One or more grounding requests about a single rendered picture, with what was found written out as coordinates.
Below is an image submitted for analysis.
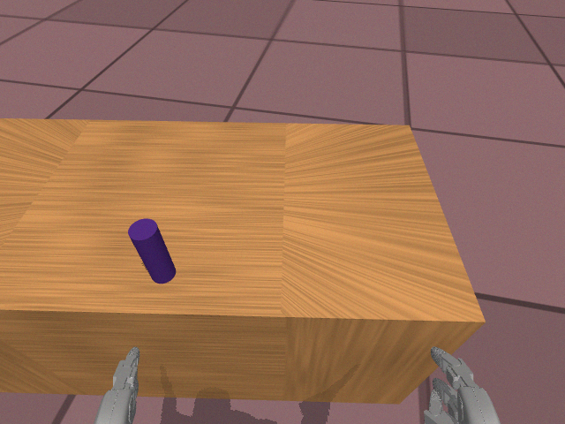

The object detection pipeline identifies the left robot hand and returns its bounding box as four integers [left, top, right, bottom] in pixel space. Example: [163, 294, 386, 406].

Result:
[94, 347, 139, 424]

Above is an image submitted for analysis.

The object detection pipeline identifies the right robot hand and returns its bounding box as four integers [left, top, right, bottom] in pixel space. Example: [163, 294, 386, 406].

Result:
[424, 346, 501, 424]

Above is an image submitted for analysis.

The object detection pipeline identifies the can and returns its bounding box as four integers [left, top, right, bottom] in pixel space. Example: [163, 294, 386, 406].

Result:
[128, 218, 176, 284]

